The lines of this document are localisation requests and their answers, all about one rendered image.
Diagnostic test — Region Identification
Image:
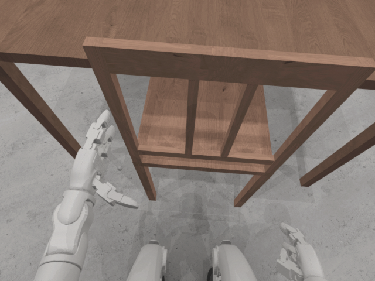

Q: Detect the left robot forearm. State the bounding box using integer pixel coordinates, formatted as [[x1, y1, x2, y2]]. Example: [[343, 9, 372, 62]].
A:
[[33, 189, 96, 281]]

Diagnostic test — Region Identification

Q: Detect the left robot hand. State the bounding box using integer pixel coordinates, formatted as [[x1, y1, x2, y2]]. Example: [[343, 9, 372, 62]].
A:
[[69, 110, 139, 209]]

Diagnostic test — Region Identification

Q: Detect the right robot shin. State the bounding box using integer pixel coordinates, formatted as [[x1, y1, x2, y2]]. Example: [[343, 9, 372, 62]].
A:
[[213, 240, 232, 281]]

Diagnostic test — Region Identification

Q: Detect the right robot thigh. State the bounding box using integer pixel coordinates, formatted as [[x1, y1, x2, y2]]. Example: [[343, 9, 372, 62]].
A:
[[212, 244, 257, 281]]

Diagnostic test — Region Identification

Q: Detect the right robot hand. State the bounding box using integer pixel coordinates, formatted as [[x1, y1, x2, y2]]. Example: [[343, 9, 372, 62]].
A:
[[277, 222, 325, 281]]

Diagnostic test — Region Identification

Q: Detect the chair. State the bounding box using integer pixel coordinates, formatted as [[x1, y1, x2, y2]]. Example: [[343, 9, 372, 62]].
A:
[[82, 37, 375, 207]]

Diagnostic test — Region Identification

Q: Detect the table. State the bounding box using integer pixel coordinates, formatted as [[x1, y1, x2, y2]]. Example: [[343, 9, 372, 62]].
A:
[[0, 0, 375, 187]]

